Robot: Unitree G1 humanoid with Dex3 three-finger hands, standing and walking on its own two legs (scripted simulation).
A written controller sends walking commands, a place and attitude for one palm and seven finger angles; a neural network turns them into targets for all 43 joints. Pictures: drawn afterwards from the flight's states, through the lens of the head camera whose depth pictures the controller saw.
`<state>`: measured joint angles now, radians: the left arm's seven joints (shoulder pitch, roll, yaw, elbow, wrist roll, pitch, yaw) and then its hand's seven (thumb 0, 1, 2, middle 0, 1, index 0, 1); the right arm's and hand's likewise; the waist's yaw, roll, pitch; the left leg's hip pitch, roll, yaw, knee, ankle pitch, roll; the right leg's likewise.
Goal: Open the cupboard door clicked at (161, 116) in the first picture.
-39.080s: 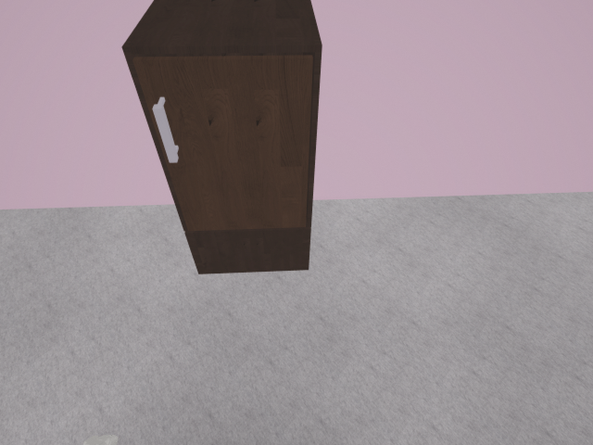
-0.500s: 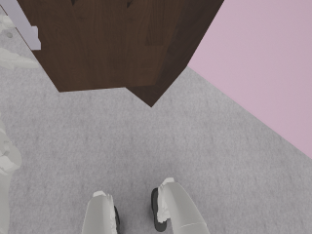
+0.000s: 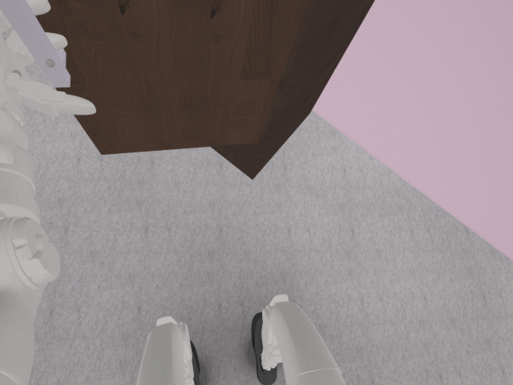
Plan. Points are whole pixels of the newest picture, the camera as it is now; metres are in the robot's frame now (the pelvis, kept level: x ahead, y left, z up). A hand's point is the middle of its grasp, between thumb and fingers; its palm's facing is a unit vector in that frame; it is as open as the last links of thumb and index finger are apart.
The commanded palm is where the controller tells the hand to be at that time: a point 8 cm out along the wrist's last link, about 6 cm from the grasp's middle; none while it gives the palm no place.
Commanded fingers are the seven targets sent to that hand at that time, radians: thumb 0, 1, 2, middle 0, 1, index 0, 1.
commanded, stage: slide the fingers in behind the handle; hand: left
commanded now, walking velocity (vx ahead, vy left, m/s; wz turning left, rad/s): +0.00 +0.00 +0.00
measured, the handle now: (36, 27) +0.60 +0.23 +0.06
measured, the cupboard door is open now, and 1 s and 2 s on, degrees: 47 49 65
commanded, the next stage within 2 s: close the thumb around the handle in 0.56 s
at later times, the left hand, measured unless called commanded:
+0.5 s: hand (61, 68) +0.55 +0.20 +0.06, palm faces +0.05 -1.00 -0.04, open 14.1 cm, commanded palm +0.53 +0.23 +0.05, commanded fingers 0.00 -0.50 0.30 -0.30 -1.20 -0.30 -1.20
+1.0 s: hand (59, 65) +0.55 +0.20 +0.06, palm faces +0.03 -1.00 -0.03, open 10.7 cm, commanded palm +0.53 +0.23 +0.05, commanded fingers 0.00 0.51 0.73 -0.37 -1.31 -0.37 -1.31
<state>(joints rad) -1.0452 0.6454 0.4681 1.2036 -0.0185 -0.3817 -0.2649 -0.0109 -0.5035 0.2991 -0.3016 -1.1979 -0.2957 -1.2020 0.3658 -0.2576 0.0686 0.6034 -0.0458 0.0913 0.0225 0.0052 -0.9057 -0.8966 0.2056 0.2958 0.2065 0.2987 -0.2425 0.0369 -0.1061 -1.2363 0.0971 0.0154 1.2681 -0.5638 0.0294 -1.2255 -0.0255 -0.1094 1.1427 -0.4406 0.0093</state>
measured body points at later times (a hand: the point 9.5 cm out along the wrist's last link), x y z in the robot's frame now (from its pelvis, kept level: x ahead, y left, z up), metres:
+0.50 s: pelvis +0.00 -0.01 +0.01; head +0.18 +0.02 +0.42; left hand +0.54 +0.25 +0.06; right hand -0.01 -0.27 -0.10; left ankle +0.00 +0.10 -0.63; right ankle +0.04 -0.14 -0.63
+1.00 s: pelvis +0.00 +0.00 +0.00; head +0.18 +0.03 +0.41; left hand +0.54 +0.26 +0.06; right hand -0.01 -0.26 -0.10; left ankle +0.00 +0.10 -0.63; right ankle +0.04 -0.14 -0.63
